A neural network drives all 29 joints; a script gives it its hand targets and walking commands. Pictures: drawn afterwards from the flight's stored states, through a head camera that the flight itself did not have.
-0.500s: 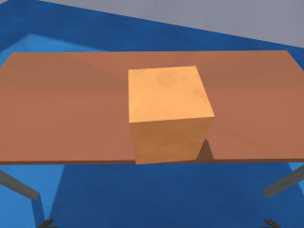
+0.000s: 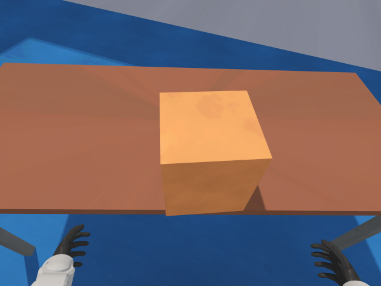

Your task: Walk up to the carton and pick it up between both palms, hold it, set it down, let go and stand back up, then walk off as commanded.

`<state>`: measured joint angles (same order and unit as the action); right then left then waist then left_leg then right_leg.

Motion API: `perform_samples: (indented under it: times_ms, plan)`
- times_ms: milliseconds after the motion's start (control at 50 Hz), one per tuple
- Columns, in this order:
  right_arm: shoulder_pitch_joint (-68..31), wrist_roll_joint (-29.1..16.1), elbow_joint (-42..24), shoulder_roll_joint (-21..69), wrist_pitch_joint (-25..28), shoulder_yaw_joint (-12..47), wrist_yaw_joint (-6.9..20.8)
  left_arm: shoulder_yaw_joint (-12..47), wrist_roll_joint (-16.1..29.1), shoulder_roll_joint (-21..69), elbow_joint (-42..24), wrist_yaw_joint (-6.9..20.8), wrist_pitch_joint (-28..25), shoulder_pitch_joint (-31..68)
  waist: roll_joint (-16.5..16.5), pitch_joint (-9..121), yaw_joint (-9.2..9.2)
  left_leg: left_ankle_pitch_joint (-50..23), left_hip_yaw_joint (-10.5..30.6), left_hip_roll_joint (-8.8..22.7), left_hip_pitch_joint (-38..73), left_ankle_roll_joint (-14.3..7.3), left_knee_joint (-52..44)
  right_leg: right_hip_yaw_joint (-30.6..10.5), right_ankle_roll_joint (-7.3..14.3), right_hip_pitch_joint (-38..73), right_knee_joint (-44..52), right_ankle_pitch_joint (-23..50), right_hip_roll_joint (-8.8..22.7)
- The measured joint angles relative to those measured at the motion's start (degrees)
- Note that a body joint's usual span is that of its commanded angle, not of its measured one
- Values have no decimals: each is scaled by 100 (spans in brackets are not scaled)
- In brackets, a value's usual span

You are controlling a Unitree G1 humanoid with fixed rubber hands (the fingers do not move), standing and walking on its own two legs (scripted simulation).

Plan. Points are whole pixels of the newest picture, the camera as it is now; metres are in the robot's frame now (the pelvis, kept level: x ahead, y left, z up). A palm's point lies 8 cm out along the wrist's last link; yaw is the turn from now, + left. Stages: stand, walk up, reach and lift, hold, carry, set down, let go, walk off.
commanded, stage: reach and lift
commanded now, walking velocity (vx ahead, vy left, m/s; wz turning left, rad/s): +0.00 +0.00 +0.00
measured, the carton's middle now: (204, 156) +0.41 -0.03 -0.01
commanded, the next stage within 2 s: none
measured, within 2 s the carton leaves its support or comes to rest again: neither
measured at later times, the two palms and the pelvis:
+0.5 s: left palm (73, 259) +0.17 +0.24 -0.04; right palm (322, 267) +0.16 -0.25 -0.04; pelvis +0.01 +0.00 +0.01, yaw +0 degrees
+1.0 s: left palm (84, 265) +0.16 +0.21 -0.02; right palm (315, 269) +0.15 -0.22 -0.01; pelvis +0.00 +0.00 +0.01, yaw -1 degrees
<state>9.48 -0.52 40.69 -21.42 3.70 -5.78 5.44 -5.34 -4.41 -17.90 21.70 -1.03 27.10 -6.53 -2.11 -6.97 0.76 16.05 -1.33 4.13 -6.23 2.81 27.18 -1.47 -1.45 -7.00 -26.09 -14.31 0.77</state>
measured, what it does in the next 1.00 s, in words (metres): stands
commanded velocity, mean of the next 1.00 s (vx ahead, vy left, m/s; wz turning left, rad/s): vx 0.00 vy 0.00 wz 0.00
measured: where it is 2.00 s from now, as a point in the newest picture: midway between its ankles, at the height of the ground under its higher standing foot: outside the picture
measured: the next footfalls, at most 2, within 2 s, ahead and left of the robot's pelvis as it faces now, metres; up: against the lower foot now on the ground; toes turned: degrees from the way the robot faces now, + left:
none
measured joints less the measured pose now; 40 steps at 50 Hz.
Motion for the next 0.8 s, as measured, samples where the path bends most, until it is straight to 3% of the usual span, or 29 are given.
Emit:
perform_samples:
  times_ms: [360, 800]
  plan:
    - [376, -43, -484, 605, 557, 35, -252, 241, 367, 381, -267, 58, -1155, -664, 118, 213, -137, -334, -31, -59, 450, -26, -805, 12, -33, 462, 814, 328, 57]
    - [1014, -435, -1846, 983, 749, 130, -382, 551, 716, 626, -658, -139, -2483, -1155, 152, 276, -211, -558, -136, -55, 647, -30, -1095, -87, -14, 577, 1024, 543, 45]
